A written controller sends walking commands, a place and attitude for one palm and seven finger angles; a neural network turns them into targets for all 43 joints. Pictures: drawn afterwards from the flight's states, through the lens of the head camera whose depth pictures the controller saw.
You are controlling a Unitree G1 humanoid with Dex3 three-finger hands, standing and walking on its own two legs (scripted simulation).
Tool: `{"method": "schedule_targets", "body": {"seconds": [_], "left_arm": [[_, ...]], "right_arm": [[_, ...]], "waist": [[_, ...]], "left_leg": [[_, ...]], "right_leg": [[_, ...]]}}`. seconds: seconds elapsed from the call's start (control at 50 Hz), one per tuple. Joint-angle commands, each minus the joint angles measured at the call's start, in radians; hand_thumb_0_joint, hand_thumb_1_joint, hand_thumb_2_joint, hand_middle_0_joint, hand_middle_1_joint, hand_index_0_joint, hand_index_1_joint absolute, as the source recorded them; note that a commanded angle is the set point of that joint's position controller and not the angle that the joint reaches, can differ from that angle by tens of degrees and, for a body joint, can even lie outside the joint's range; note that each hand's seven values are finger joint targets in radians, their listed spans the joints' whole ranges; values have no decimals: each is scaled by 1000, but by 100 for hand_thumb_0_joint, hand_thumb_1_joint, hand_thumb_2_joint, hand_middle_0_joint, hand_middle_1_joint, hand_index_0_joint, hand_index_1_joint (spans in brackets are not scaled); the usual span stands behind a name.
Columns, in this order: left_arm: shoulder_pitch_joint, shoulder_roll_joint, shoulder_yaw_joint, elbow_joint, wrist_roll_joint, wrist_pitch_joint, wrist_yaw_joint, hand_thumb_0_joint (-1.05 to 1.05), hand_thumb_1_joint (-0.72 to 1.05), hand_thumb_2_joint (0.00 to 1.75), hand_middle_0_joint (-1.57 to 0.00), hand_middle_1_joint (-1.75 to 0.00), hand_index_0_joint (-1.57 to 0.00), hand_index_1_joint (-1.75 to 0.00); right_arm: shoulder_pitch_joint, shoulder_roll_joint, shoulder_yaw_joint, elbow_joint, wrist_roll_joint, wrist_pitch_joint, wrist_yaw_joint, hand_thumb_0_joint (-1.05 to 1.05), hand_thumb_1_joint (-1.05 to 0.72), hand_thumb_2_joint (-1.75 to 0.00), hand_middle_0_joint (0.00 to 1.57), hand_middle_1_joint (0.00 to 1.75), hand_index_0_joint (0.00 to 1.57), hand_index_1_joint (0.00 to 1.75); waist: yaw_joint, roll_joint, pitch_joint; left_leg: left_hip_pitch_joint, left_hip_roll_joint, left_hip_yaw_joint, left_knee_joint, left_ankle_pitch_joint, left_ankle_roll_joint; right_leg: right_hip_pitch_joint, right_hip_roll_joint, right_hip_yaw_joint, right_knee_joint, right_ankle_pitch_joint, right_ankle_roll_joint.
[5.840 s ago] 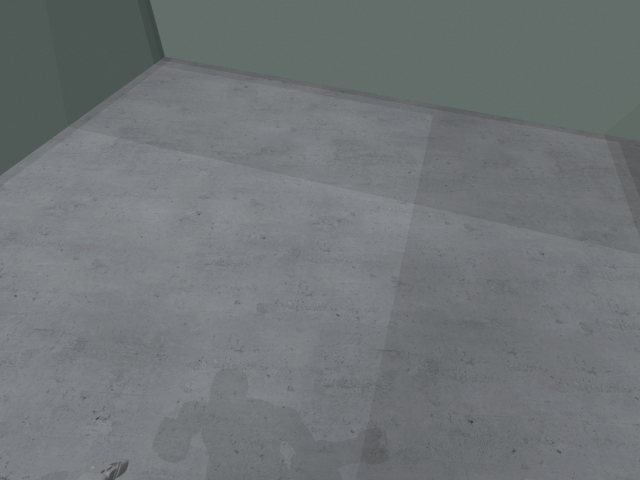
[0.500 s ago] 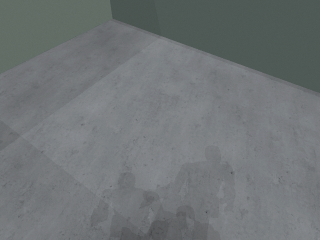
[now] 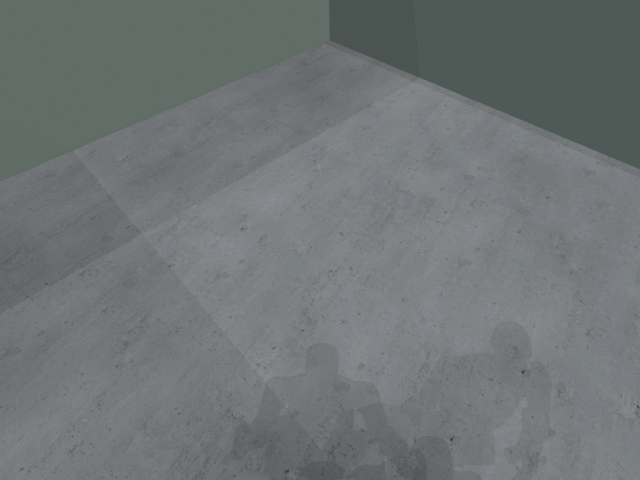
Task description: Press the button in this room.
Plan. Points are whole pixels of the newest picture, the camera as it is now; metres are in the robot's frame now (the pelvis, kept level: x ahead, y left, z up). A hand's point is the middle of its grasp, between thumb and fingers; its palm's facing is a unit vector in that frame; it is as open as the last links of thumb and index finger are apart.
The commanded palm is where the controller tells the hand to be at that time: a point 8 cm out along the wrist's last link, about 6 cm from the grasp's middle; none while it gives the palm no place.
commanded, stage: turn or walk to find it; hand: left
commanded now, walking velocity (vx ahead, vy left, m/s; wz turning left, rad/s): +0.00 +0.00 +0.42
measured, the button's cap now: out of the picture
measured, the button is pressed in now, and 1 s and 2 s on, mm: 0 0 0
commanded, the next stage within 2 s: none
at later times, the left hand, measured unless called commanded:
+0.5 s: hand out of the picture +0.00 +0.26 -0.16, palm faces +0.23 -0.94 -0.25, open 7.4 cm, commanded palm none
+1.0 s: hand out of the picture -0.09 +0.19 -0.16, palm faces +0.44 -0.86 -0.25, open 7.4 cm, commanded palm none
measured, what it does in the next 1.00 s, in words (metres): steps on the spot, turning left: left foot, then right foot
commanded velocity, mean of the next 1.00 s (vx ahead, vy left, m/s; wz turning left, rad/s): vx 0.00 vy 0.00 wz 0.42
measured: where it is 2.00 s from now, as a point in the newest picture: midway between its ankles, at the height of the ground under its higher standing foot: outside the picture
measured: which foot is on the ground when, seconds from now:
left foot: up 0.00-0.14, down 0.16-0.64, up 0.66-1.00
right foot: down 0.00-0.16, up 0.18-0.60, down 0.62-1.00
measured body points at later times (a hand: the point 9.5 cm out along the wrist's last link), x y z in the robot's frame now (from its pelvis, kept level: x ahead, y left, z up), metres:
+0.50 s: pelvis -0.04 +0.04 +0.00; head -0.02 +0.05 +0.45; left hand -0.02 +0.31 -0.14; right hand +0.08 -0.18 -0.14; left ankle -0.03 +0.14 -0.74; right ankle -0.02 -0.10 -0.69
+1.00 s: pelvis -0.06 -0.01 +0.00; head -0.04 -0.01 +0.45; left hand -0.12 +0.24 -0.14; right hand +0.08 -0.23 -0.16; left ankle -0.15 +0.13 -0.68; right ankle -0.02 -0.09 -0.74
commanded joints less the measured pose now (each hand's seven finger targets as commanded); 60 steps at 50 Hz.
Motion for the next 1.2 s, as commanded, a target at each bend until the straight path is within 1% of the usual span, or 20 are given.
{"method": "schedule_targets", "body": {"seconds": [0.0,0.1,0.14,0.16,0.2,0.28,0.46,0.56,0.58,0.62,0.64,0.7,0.74,0.98,1.06,1.08,1.1,1.12,1.14,1.18], "left_arm": [[54,238,62,-32,9,-19,16,0,90,90,-20,-30,-20,-30],[22,233,65,-17,-4,-4,8,0,90,90,-20,-30,-20,-30],[-9,133,40,-69,-14,9,-1,0,90,90,-20,-30,-20,-30],[-52,146,38,-84,-6,21,1,0,90,90,-20,-30,-20,-30],[-70,155,50,-55,-1,36,-2,0,90,90,-20,-30,-20,-30],[-4,155,48,-17,-4,25,-12,0,90,90,-20,-30,-20,-30],[-83,126,38,-72,-13,19,0,0,90,90,-20,-30,-20,-30],[8,134,40,-59,-20,0,5,0,90,90,-20,-30,-20,-30],[45,156,45,-53,-17,-9,8,0,90,90,-20,-30,-20,-30],[63,298,71,-61,5,-19,18,0,90,90,-20,-30,-20,-30],[39,285,67,-76,-3,-13,20,0,90,90,-20,-30,-20,-30],[-112,195,45,-108,-9,-19,16,0,90,90,-20,-30,-20,-30],[-99,171,40,-103,-8,-26,16,0,90,90,-20,-30,-20,-30],[50,241,62,-33,9,-19,13,0,90,90,-20,-30,-20,-30],[15,250,66,-24,1,-9,8,0,90,90,-20,-30,-20,-30],[13,232,64,-29,-8,-2,7,0,90,90,-20,-30,-20,-30],[21,173,55,-52,-17,7,3,0,90,90,-20,-30,-20,-30],[-26,132,34,-87,-11,16,1,0,90,90,-20,-30,-20,-30],[-62,159,37,-91,-6,24,2,0,90,90,-20,-30,-20,-30],[-78,163,49,-59,-4,34,-1,0,90,90,-20,-30,-20,-30]], "right_arm": [[-92,-35,8,-106,8,-42,1,0,-90,-90,20,30,20,30],[11,-54,8,-84,11,-66,-5,0,-90,-90,20,30,20,30],[56,-201,-21,-92,0,-76,-12,0,-90,-90,20,30,20,30],[65,-221,-25,-85,-3,-68,-18,0,-90,-90,20,30,20,30],[-40,-174,-11,-101,-4,-71,-31,0,-90,-90,20,30,20,30],[-83,-142,5,-122,2,-84,-35,0,-90,-90,20,30,20,30],[-17,-151,-15,-115,-6,-74,-29,0,-90,-90,20,30,20,30],[-51,-144,-21,-133,-2,-69,-23,0,-90,-90,20,30,20,30],[-60,-127,-19,-137,4,-69,-20,0,-90,-90,20,30,20,30],[-78,-43,-7,-179,8,-67,-13,0,-90,-90,20,30,20,30],[-86,-87,-23,-177,0,-54,-12,0,-90,-90,20,30,20,30],[-13,-79,-28,-103,-6,-29,1,0,-90,-90,20,30,20,30],[13,-63,-24,-85,-4,-28,6,0,-90,-90,20,30,20,30],[-112,-37,7,-113,9,-42,0,0,-90,-90,20,30,20,30],[-35,-46,11,-100,12,-61,-5,0,-90,-90,20,30,20,30],[1,-78,4,-92,11,-71,-3,0,-90,-90,20,30,20,30],[29,-173,-16,-93,1,-81,-7,0,-90,-90,20,30,20,30],[56,-243,-30,-92,2,-74,-15,0,-90,-90,20,30,20,30],[51,-232,-27,-90,0,-68,-16,0,-90,-90,20,30,20,30],[-38,-175,-10,-104,-3,-74,-34,0,-90,-90,20,30,20,30]], "waist": [[52,-191,-61],[-17,-127,-118],[-50,316,-83],[-65,223,-76],[-31,240,1],[2,125,-29],[-38,120,-69],[11,118,-120],[32,68,-139],[56,-325,-97],[50,-221,-84],[-29,-149,12],[-33,-135,6],[51,-214,-53],[0,-181,-102],[-24,-91,-123],[-41,190,-132],[-58,310,-104],[-62,184,-83],[-35,221,-21]], "left_leg": [[-28,0,64,-181,-68,9],[247,-13,93,-560,182,41],[362,313,-336,-715,498,177],[280,367,-327,-721,513,253],[172,261,-247,-757,304,220],[234,173,-158,-711,476,204],[269,187,-272,-669,517,248],[155,125,-291,-582,526,202],[79,82,-261,-526,427,158],[-204,-127,-34,-156,-150,42],[-159,-85,-76,12,-162,46],[-157,-48,-69,214,12,33],[-162,-42,-45,229,68,18],[-30,-13,66,-185,-66,6],[158,-29,105,-473,109,28],[281,2,64,-598,232,41],[384,206,-226,-682,406,120],[354,351,-363,-707,640,220],[269,362,-295,-701,546,252],[216,253,-247,-719,455,212]], "right_leg": [[108,-285,218,-160,264,-109],[-13,-239,113,27,231,-8],[-357,-36,52,393,-325,115],[-336,-31,144,511,-356,103],[-341,-39,200,592,-238,103],[-329,-8,205,608,-121,121],[-238,31,213,352,-201,125],[9,68,191,11,-30,106],[125,32,216,-124,62,99],[196,-364,594,-235,166,-74],[72,-394,542,-237,178,-128],[-41,-225,352,-246,42,-65],[-12,-190,274,-225,123,-45],[118,-267,218,-131,366,-107],[65,-247,139,-3,350,-40],[-26,-214,101,102,253,10],[-236,-86,46,301,-63,85],[-347,-15,102,460,-392,116],[-303,-33,168,544,-354,99],[-341,-31,214,613,-240,105]]}}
